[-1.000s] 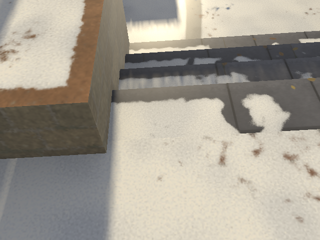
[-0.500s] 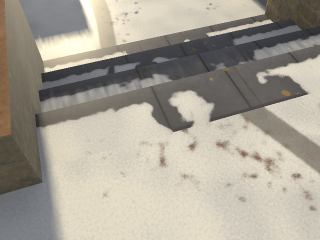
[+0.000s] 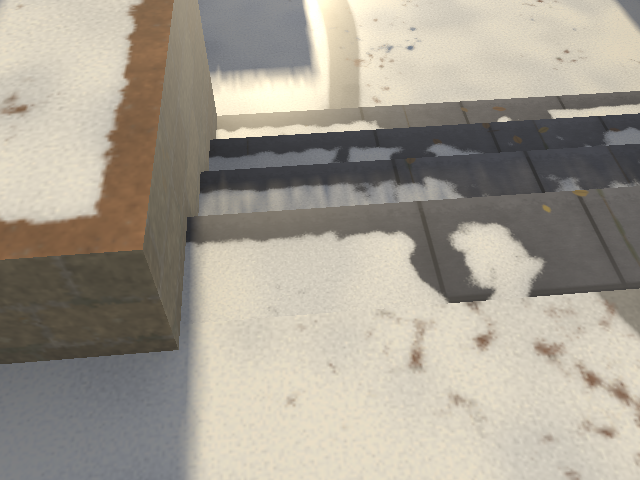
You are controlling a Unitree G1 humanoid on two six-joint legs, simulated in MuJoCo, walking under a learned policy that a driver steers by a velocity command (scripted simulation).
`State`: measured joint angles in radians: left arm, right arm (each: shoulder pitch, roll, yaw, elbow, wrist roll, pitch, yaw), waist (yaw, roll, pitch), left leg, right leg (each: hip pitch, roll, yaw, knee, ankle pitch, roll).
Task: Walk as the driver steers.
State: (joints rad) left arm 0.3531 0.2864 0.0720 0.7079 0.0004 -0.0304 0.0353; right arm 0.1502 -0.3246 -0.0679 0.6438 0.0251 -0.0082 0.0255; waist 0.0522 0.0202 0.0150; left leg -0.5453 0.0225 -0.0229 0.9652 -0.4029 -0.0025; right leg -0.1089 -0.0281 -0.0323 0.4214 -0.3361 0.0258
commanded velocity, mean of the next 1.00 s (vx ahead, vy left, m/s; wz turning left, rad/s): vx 0.12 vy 0.00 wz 0.16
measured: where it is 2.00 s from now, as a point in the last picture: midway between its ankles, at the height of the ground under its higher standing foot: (369, 340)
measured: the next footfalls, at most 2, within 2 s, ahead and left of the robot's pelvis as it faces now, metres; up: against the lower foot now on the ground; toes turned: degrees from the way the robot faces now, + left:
left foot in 0.12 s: +0.14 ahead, +0.14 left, +0.00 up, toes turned +6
right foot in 0.60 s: +0.22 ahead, -0.07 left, +0.00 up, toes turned +20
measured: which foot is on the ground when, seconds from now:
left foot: up 0.00-0.10, down 0.12-1.00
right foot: down 0.00-0.12, up 0.14-0.58, down 0.60-0.86, up 0.88-1.00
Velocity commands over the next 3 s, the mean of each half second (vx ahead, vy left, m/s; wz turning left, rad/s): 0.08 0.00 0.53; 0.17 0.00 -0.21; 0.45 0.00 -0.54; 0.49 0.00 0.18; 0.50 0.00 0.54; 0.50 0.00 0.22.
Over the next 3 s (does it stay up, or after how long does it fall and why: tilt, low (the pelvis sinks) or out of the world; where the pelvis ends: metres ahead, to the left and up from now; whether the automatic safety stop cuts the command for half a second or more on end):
stays up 1.32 0.16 -0.16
